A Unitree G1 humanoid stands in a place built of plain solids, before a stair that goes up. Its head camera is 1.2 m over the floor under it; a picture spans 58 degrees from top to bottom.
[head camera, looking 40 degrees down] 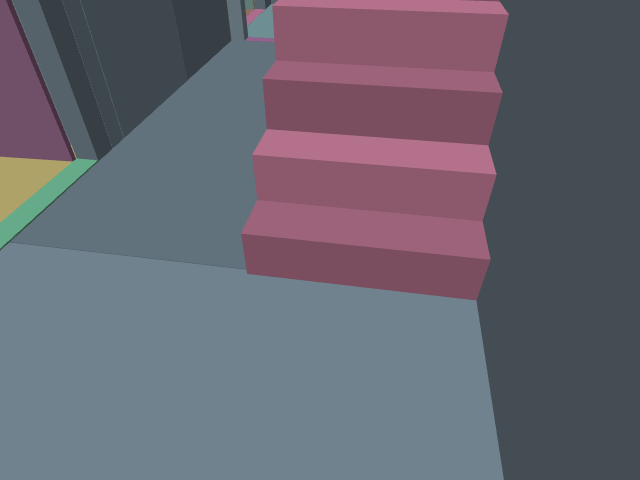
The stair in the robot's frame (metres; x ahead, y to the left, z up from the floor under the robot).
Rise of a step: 0.20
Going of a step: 0.22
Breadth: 0.88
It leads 9 degrees to the right of straight ahead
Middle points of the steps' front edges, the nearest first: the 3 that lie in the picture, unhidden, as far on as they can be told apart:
1.15 -0.15 0.21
1.36 -0.18 0.41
1.58 -0.21 0.61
